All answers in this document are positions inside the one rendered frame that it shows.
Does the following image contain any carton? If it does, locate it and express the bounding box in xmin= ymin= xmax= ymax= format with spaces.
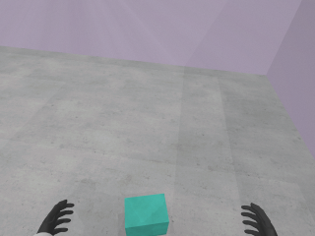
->
xmin=124 ymin=193 xmax=169 ymax=236

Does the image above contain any robot right hand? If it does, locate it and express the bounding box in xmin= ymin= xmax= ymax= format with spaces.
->
xmin=241 ymin=203 xmax=278 ymax=236

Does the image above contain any robot left hand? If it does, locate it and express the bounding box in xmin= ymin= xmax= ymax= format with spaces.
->
xmin=36 ymin=200 xmax=74 ymax=236

